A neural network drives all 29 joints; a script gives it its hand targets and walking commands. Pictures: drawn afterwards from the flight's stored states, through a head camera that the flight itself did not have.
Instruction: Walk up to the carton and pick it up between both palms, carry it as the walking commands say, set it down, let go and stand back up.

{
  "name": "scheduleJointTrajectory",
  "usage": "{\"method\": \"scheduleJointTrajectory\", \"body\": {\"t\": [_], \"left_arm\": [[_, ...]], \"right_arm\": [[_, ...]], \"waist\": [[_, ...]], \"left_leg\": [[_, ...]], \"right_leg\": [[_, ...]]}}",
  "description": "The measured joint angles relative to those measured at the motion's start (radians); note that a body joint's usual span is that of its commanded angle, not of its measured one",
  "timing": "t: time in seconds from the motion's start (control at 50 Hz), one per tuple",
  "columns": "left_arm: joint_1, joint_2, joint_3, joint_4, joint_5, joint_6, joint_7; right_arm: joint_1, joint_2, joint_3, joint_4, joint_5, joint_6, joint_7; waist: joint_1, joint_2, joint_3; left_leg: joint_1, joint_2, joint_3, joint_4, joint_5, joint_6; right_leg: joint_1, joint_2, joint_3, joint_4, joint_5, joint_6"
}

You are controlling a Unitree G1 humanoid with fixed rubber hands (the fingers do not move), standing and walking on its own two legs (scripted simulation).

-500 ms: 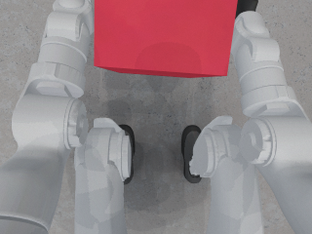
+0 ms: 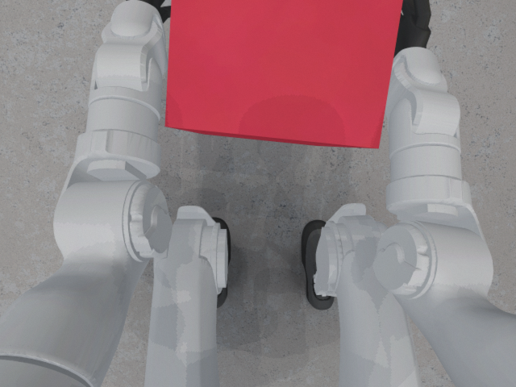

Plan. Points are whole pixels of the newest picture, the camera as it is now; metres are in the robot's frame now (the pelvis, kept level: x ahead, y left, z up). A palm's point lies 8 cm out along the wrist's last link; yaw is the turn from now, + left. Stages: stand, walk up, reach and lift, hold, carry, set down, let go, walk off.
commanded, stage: reach and lift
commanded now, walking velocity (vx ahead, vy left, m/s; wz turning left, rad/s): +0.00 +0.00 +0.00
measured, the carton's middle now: (276, 34) +0.56 +0.02 -0.18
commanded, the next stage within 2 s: none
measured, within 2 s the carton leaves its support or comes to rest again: neither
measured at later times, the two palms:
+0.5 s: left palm out of the picture +0.53 +0.18 -0.04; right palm (438, 48) +0.50 -0.13 -0.04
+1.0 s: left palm out of the picture +0.51 +0.18 +0.03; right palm (496, 41) +0.48 -0.13 +0.03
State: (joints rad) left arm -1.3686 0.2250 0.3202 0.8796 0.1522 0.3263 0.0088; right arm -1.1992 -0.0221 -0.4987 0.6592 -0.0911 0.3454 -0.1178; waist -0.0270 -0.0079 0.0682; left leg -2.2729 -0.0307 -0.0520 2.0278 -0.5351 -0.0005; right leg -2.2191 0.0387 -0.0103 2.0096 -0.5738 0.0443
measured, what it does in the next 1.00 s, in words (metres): rises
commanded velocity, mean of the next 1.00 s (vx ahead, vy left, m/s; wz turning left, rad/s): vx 0.00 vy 0.00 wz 0.00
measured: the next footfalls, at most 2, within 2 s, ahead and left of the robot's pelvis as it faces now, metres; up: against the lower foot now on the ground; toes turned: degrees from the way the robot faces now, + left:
none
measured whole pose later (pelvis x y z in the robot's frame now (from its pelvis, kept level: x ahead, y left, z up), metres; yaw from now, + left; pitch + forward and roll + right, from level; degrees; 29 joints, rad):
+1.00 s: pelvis +0.00 +0.01 +0.10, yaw +2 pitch +44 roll -4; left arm -1.15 0.10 0.39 0.76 0.23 0.41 -0.02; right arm -0.98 0.07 -0.57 0.54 -0.20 0.43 -0.03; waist -0.04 0.01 -0.13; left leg -1.98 -0.05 -0.06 1.69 -0.46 0.00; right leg -1.93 0.02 0.00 1.67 -0.51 0.04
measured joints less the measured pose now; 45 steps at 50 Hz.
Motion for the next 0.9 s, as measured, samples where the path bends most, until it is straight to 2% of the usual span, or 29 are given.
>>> {"method": "scheduleJointTrajectory", "body": {"t": [0.24, 0.58, 0.9], "left_arm": [[0.066, -0.023, -0.008, -0.073, -0.012, 0.028, -0.002], [0.117, -0.079, 0.061, -0.065, 0.06, 0.066, -0.016], [0.194, -0.113, 0.065, -0.114, 0.075, 0.082, -0.029]], "right_arm": [[0.06, 0.027, -0.002, -0.07, -0.008, 0.026, 0.007], [0.118, 0.06, -0.066, -0.068, -0.079, 0.063, 0.06], [0.191, 0.089, -0.07, -0.116, -0.104, 0.081, 0.082]], "waist": [[-0.005, 0.0, -0.062], [-0.008, 0.009, -0.149], [-0.013, 0.015, -0.182]], "left_leg": [[0.024, -0.009, -0.003, -0.06, 0.013, 0.0], [0.128, -0.015, 0.001, -0.191, 0.052, 0.006], [0.243, -0.018, -0.007, -0.3, 0.069, 0.003]], "right_leg": [[0.028, -0.004, 0.002, -0.061, 0.009, 0.003], [0.131, -0.009, 0.011, -0.19, 0.048, 0.006], [0.246, -0.014, 0.008, -0.301, 0.065, 0.001]]}}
